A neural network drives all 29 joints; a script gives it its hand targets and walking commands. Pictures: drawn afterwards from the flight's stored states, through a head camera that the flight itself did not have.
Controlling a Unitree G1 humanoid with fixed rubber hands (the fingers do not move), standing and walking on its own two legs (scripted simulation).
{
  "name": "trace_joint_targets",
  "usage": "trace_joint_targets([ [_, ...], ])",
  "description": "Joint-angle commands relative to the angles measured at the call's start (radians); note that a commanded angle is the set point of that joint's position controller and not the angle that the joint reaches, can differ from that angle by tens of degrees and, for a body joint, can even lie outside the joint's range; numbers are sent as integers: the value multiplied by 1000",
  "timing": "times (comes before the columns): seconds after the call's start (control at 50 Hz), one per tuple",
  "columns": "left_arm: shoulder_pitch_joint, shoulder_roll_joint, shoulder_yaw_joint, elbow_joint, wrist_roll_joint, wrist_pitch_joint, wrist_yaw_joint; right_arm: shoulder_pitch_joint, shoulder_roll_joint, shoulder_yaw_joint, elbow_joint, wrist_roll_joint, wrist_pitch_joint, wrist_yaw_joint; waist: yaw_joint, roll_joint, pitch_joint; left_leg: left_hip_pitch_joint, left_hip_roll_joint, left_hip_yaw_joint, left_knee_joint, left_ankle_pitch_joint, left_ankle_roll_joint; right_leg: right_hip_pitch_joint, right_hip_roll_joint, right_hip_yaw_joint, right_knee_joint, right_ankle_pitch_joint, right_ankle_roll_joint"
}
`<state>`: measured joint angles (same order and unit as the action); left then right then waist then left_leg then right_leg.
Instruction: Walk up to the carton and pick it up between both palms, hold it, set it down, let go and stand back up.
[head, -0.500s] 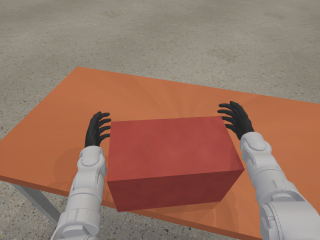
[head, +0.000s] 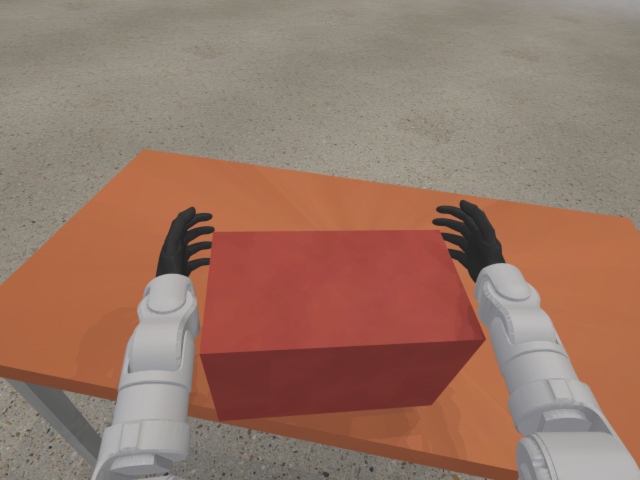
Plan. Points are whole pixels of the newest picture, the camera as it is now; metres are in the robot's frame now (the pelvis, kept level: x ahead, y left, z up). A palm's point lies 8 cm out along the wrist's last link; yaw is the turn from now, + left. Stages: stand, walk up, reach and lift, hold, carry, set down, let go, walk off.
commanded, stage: reach and lift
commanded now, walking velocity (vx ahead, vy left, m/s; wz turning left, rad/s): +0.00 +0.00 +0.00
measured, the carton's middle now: (330, 324) +0.34 +0.00 +0.04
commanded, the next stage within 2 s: hold in 1.62 s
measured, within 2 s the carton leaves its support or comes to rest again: neither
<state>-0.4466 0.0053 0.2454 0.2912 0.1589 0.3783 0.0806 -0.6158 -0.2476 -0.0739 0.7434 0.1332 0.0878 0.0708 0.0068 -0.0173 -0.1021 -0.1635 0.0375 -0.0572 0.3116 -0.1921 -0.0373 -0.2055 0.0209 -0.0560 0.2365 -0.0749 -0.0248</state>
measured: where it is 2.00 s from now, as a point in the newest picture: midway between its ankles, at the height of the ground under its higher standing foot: outside the picture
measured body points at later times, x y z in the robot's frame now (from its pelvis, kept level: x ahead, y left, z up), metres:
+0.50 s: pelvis +0.00 +0.02 +0.00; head -0.03 +0.05 +0.45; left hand +0.38 +0.22 +0.16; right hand +0.39 -0.17 +0.17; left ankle -0.02 +0.14 -0.75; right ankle +0.03 -0.10 -0.75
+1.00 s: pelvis -0.01 +0.02 +0.00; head -0.05 +0.04 +0.45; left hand +0.37 +0.22 +0.19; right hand +0.37 -0.17 +0.20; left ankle -0.02 +0.14 -0.75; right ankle +0.03 -0.10 -0.75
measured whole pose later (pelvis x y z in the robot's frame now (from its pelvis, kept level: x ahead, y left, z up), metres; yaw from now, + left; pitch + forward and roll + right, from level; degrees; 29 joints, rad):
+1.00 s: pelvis -0.01 +0.02 +0.00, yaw +0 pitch -4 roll -1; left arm -0.58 0.09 0.35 0.19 0.22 0.65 -0.06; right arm -0.65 -0.14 -0.13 0.46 0.16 0.36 -0.03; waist -0.08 -0.02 -0.05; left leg -0.05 0.00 -0.04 0.31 -0.19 0.00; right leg -0.08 -0.01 -0.04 0.23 -0.08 0.01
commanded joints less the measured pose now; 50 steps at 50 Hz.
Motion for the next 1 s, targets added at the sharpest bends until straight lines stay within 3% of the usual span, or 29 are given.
trace_joint_targets([
  [0.0,-573,-437,-419,-140,-97,-42,-148,-626,512,278,-345,39,-54,119,22,-31,-376,-136,-78,79,-51,159,24,400,-8,36,52,167,22],
  [0.08,-587,-399,-364,-48,-80,-19,-174,-582,536,247,-249,23,-8,97,1,-27,-298,-127,-80,86,-74,89,33,380,-20,39,33,90,27],
  [0.1,-623,-410,-382,-80,-95,-15,-183,-606,552,249,-293,29,-4,89,-15,-26,-345,-106,-85,85,-67,113,30,395,-20,35,39,121,32],
  [0.12,-636,-420,-382,-91,-100,-10,-184,-622,545,253,-293,43,-2,88,-8,-19,-367,-97,-84,82,-66,126,26,400,-12,32,40,116,32],
  [0.18,-643,-421,-377,-83,-93,8,-194,-627,523,237,-288,42,19,82,-26,15,-338,-74,-85,73,-63,143,18,381,-2,21,38,123,25],
  [0.24,-662,-420,-392,-100,-115,26,-213,-623,540,240,-335,51,38,64,-55,-12,-326,-68,-90,75,-57,156,21,404,-3,25,43,161,33],
  [0.26,-653,-426,-400,-134,-115,29,-213,-601,535,249,-341,61,46,62,-57,8,-353,-40,-90,69,-50,195,10,405,3,16,46,183,30],
  [0.38,-637,-435,-415,-173,-104,95,-225,-594,482,235,-374,89,92,62,-83,43,-279,16,-77,51,-37,249,-10,354,28,-3,34,146,8],
  [0.42,-615,-424,-418,-210,-113,117,-230,-594,494,258,-448,106,104,56,-74,33,-297,36,-79,52,-29,292,-8,367,30,-1,36,184,12],
  [0.44,-625,-433,-436,-247,-118,126,-227,-597,485,265,-464,123,112,57,-84,46,-329,60,-77,46,-15,324,-16,364,35,-8,40,200,10],
  [0.48,-579,-421,-418,-253,-109,139,-226,-551,483,280,-458,129,132,59,-71,54,-299,82,-74,50,-7,375,-24,357,42,-5,37,207,7],
  [0.5,-595,-418,-421,-261,-116,152,-232,-568,464,276,-486,133,136,56,-85,41,-304,87,-75,49,-7,371,-23,357,43,-8,36,210,8],
  [0.54,-617,-410,-405,-253,-99,161,-237,-560,468,261,-435,127,153,61,-78,65,-248,51,-74,56,-27,323,-21,348,36,-5,37,178,6],
  [0.58,-626,-413,-414,-287,-110,171,-239,-565,483,274,-474,132,157,60,-74,61,-286,78,-72,57,-17,355,-28,358,37,-2,38,194,6],
  [0.6,-623,-390,-393,-277,-112,176,-246,-576,497,284,-502,142,162,54,-64,41,-299,58,-79,65,-17,324,-11,388,30,10,34,209,12],
  [0.64,-594,-405,-404,-307,-120,190,-249,-561,490,302,-551,155,172,49,-72,37,-311,73,-77,60,-10,385,-14,405,38,6,50,274,14],
  [0.7,-633,-375,-379,-297,-103,196,-262,-550,490,280,-508,142,194,44,-73,43,-269,29,-85,67,-35,290,-8,412,29,9,39,215,14],
  [0.72,-609,-380,-388,-345,-111,201,-265,-529,503,299,-550,149,194,37,-74,46,-308,49,-87,71,-27,338,-9,443,31,9,52,278,21],
  [0.8,-646,-364,-378,-314,-109,212,-277,-552,498,291,-546,137,211,31,-79,41,-276,37,-89,72,-37,286,-1,413,32,3,43,224,21],
  [0.82,-670,-377,-392,-339,-119,211,-280,-564,500,275,-546,135,212,27,-101,50,-294,43,-87,69,-36,283,-9,420,33,-1,44,227,19],
  [0.86,-671,-370,-362,-281,-106,217,-286,-580,503,265,-527,124,221,28,-89,41,-253,19,-90,75,-53,224,3,408,26,2,34,178,21],
  [0.98,-716,-345,-332,-231,-109,223,-305,-627,523,254,-517,109,234,20,-97,23,-261,-10,-90,79,-71,152,19,418,22,-1,29,128,26],
])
